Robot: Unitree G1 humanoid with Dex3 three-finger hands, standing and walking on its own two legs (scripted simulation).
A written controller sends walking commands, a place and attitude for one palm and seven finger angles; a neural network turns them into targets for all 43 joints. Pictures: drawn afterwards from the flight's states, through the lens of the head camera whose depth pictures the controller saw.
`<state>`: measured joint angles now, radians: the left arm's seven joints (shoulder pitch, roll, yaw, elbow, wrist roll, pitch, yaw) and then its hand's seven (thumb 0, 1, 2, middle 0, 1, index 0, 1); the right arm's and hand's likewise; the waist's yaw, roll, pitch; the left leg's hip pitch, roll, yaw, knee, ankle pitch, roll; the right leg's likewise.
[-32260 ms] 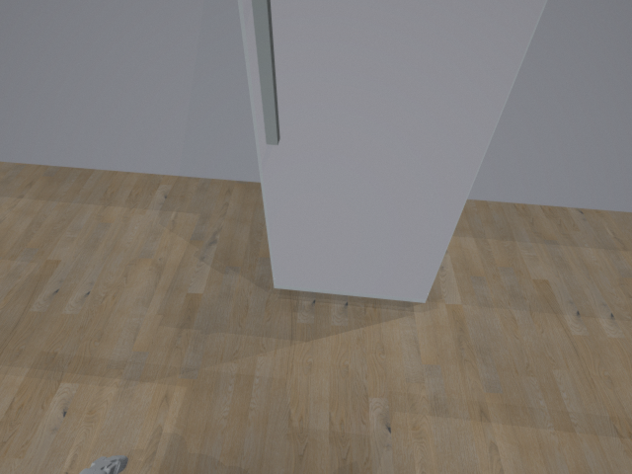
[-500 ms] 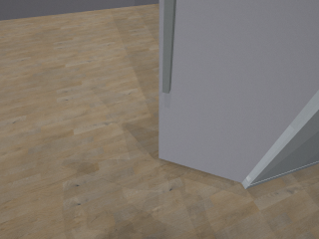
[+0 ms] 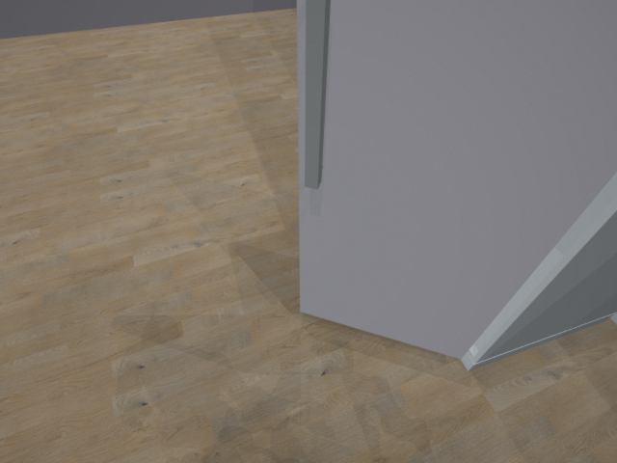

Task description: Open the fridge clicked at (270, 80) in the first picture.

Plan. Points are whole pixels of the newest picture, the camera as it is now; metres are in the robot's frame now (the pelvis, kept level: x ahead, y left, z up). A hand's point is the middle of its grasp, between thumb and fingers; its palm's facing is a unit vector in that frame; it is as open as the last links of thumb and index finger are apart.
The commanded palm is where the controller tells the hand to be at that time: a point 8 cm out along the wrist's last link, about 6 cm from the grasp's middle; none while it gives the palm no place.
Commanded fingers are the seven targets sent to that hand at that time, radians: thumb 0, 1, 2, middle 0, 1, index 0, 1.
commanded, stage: look to check the result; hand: left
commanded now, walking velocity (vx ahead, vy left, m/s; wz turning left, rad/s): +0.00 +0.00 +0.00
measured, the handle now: (319, 92) +0.65 +0.02 +0.15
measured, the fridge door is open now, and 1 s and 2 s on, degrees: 54 54 54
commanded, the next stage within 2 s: turn to face it in 0.38 s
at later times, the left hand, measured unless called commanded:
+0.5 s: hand out of the picture +0.09 +0.23 -0.16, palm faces -0.03 -0.95 -0.32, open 7.4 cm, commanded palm none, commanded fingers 0.00 0.90 0.90 -0.20 -0.30 -0.20 -0.30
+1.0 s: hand out of the picture +0.07 +0.16 -0.19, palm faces -0.12 -0.97 -0.19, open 7.4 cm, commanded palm none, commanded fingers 0.00 0.90 0.90 -0.20 -0.30 -0.20 -0.30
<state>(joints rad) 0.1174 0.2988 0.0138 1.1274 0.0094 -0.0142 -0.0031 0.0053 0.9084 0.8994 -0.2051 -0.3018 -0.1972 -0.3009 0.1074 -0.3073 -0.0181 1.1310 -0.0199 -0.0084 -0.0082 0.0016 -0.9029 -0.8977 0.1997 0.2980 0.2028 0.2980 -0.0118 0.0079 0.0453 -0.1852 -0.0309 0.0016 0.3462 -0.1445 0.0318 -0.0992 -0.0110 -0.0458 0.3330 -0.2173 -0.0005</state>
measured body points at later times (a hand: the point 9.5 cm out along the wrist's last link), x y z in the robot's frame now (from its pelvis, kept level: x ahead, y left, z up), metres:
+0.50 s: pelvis +0.02 -0.01 +0.00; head +0.04 -0.02 +0.45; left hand +0.09 +0.28 -0.14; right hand +0.09 -0.30 -0.14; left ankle +0.03 +0.10 -0.75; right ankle -0.02 -0.12 -0.75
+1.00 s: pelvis +0.01 -0.01 -0.01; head +0.05 -0.01 +0.44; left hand +0.08 +0.22 -0.17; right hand +0.00 -0.25 -0.17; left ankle +0.03 +0.10 -0.75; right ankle -0.02 -0.12 -0.75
